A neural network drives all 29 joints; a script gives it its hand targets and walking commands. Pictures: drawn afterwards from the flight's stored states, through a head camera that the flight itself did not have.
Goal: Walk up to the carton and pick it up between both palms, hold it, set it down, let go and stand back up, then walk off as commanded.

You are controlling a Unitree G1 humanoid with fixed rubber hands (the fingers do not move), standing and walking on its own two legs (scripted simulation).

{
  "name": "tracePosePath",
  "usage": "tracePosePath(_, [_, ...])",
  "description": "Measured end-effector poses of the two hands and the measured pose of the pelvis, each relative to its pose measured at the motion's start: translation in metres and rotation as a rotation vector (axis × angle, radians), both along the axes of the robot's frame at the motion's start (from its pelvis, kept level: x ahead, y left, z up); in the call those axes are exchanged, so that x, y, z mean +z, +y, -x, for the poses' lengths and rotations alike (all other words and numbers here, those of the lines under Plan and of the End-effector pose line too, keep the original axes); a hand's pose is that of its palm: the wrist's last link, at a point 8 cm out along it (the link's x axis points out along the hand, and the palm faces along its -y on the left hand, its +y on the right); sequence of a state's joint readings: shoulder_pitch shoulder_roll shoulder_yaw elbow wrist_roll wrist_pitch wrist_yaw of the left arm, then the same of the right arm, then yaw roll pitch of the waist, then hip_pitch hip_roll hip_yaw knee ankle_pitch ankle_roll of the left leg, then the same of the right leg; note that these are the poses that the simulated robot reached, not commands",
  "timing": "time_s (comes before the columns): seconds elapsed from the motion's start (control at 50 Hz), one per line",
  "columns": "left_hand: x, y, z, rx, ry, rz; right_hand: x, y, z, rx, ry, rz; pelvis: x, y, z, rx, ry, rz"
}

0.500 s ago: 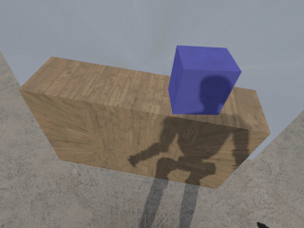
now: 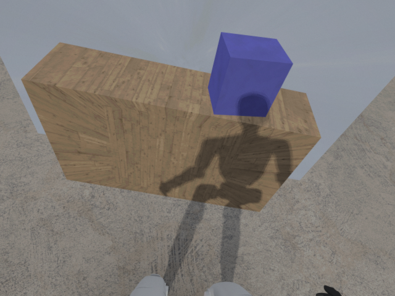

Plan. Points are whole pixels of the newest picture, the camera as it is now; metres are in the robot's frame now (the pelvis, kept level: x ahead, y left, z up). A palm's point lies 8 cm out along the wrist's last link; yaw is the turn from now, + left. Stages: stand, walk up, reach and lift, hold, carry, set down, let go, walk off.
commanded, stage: walk off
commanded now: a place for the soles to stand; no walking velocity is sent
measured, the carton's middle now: (244, 77) +0.82 -0.12 +0.01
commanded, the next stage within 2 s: stand in 1.64 s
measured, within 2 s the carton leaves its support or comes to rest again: neither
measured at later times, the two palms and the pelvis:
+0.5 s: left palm out of the picture -0.14 +0.23 -0.12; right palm out of the picture -0.05 -0.39 -0.10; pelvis -0.15 -0.08 -0.01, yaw +1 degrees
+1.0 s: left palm out of the picture -0.19 +0.16 -0.11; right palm out of the picture -0.14 -0.45 -0.11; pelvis -0.23 -0.15 -0.01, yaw -2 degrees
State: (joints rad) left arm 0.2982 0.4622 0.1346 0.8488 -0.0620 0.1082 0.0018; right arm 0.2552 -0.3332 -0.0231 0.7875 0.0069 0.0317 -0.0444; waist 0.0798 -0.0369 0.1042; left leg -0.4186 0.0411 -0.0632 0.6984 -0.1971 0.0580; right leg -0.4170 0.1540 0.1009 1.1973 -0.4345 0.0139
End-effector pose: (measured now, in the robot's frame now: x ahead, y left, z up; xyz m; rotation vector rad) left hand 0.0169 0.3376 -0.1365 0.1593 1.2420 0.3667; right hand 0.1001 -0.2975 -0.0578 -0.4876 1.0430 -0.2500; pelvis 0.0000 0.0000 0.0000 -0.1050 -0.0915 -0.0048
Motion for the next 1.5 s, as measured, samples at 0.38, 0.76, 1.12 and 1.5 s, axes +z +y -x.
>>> tracePosePath(0.38, [0.016,-0.105,0.145,-0.003,0.031,-0.005,-0.040,-0.087,0.115,-0.036,-0.006,-0.087,-0.009,-0.080,0.124,0.011,-0.001,-0.118])
tracePosePath(0.76, [0.016,-0.126,0.185,-0.084,-0.037,-0.009,-0.022,-0.125,0.218,-0.032,0.013,-0.028,-0.005,-0.112,0.204,-0.033,0.021,-0.073])
tracePosePath(1.12, [0.025,-0.165,0.208,-0.143,-0.098,-0.034,-0.049,-0.138,0.241,0.004,0.047,-0.139,-0.010,-0.135,0.231,-0.015,0.015,-0.097])
tracePosePath(1.5, [0.025,-0.152,0.197,-0.142,-0.105,-0.033,-0.042,-0.117,0.211,0.064,0.001,-0.143,-0.007,-0.123,0.227,-0.010,0.025,-0.090])
